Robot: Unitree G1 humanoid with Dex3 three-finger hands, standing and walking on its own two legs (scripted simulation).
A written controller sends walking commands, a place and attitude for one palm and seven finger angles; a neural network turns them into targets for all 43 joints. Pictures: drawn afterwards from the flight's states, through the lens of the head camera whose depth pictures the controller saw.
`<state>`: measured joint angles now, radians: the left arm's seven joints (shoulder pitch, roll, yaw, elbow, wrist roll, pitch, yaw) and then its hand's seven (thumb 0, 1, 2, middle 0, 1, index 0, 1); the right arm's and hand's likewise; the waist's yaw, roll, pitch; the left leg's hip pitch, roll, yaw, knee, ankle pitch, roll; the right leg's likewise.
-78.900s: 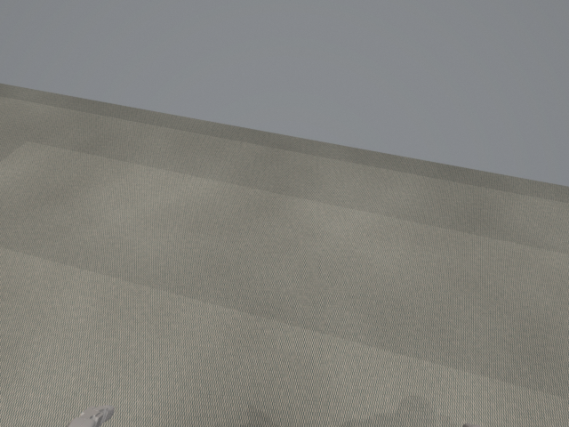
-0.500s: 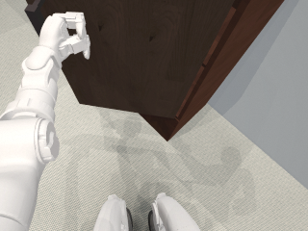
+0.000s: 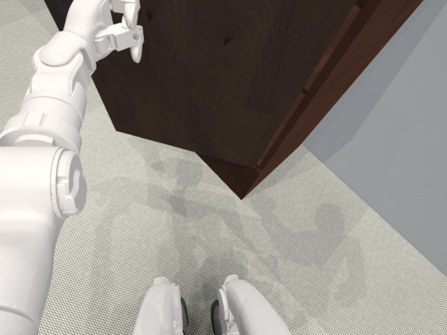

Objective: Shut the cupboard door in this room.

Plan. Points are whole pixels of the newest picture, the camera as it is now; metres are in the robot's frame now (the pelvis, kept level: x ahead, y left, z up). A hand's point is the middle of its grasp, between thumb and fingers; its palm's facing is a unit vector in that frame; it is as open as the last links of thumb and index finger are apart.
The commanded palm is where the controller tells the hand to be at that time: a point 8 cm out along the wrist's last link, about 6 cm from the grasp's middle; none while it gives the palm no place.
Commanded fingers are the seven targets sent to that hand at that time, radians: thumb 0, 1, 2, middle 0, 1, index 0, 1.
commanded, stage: push the door shut along its arc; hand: left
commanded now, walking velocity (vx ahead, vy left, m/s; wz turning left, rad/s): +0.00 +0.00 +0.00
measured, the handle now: (70, 10) +0.62 +0.17 +0.11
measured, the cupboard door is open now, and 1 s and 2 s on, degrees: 33 27 27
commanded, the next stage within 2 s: pull the fist back off the door in 0.04 s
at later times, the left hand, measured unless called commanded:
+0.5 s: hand (161, 35) +0.58 +0.04 +0.10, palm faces +0.00 -1.00 -0.05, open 3.2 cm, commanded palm +0.55 +0.08 +0.11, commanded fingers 0.00 0.90 0.90 -1.30 -1.50 -1.30 -1.50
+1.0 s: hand (149, 81) +0.48 +0.06 +0.12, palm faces -0.01 -1.00 -0.02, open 3.1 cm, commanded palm +0.47 +0.10 +0.11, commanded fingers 0.00 0.90 0.90 -1.30 -1.50 -1.30 -1.50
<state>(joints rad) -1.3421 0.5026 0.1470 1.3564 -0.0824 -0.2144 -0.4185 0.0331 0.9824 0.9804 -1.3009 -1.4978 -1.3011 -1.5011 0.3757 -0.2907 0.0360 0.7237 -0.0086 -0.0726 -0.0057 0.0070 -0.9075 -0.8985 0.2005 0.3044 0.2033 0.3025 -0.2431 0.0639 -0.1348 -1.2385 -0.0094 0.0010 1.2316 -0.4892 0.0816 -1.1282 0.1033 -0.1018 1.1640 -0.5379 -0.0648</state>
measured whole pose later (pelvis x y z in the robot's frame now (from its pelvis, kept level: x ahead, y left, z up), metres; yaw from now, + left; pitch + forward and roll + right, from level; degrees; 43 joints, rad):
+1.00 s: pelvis +0.01 -0.02 +0.04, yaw +1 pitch +20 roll -1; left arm -0.80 0.16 0.14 1.06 -0.05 -0.49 0.07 0.02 0.90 0.90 -1.30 -1.50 -1.30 -1.50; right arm 0.35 -0.29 -0.04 0.65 -0.01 0.00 0.10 0.01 -0.91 -0.90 0.19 0.30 0.20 0.30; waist -0.12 0.04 -0.16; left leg -0.95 -0.02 0.02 1.04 -0.45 0.05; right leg -0.87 0.10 -0.06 1.02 -0.50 -0.09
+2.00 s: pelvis +0.02 +0.02 +0.11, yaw +2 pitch -2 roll -2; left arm 0.15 0.31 0.06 -0.11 -0.10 -0.01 0.05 0.02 0.89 0.90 -0.90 -1.06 -0.90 -1.06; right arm 0.14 -0.21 0.07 0.52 0.07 0.04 -0.05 0.01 -0.91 -0.90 0.20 0.30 0.20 0.30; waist 0.04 0.06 -0.03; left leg -0.22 -0.07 0.03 0.48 -0.24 0.10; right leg -0.12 0.05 -0.01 0.42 -0.27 -0.02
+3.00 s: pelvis +0.02 +0.00 +0.11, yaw +1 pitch +0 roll -1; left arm 0.51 0.37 0.36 -0.35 -0.09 -0.13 0.10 0.02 0.89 0.90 -0.21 -0.30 -0.21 -0.30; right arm 0.19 -0.26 0.01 0.61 0.04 -0.03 -0.05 0.02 -0.91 -0.90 0.20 0.30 0.20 0.30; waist 0.03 0.10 -0.03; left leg -0.23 -0.04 0.04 0.46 -0.23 0.07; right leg -0.13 0.08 0.01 0.38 -0.24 -0.05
